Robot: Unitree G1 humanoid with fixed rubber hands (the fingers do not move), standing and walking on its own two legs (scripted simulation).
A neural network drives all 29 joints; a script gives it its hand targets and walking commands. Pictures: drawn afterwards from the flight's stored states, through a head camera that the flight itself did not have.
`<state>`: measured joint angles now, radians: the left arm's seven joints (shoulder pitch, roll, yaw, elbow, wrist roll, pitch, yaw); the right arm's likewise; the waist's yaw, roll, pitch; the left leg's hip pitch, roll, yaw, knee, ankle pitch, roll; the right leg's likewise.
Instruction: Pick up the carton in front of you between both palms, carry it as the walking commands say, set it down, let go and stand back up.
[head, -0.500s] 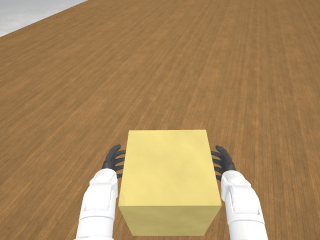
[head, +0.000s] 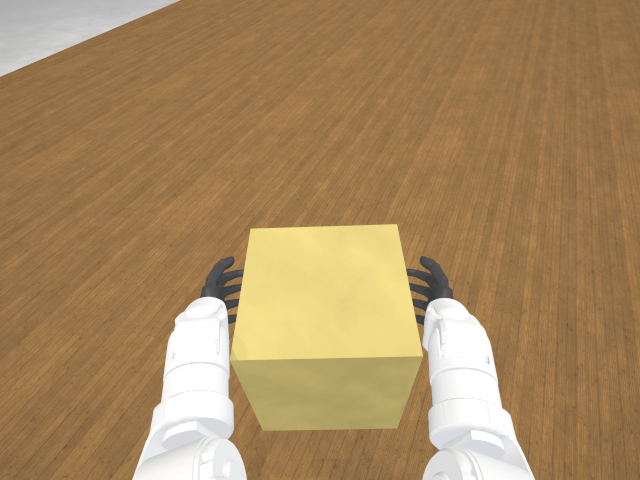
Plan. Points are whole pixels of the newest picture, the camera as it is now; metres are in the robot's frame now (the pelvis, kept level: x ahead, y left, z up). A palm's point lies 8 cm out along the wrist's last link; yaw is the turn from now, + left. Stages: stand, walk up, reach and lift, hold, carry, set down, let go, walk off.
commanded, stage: set down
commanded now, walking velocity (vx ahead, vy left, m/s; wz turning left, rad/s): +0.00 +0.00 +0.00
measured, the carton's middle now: (326, 332) +0.34 +0.01 -0.04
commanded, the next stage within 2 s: none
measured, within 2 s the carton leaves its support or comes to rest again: neither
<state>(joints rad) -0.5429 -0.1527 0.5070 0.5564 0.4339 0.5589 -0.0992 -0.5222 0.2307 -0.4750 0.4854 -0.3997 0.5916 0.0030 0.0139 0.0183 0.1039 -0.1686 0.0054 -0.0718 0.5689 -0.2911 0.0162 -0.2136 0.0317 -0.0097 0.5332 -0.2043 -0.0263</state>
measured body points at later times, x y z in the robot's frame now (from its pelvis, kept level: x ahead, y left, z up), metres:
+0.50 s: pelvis -0.02 +0.02 -0.11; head +0.20 +0.01 +0.28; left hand +0.41 +0.16 -0.18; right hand +0.39 -0.14 -0.19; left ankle +0.03 +0.14 -0.73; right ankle +0.06 -0.10 -0.73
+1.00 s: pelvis -0.05 +0.02 -0.23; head +0.24 +0.00 +0.12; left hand +0.45 +0.13 -0.33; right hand +0.43 -0.17 -0.33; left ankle +0.03 +0.14 -0.73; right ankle +0.06 -0.10 -0.73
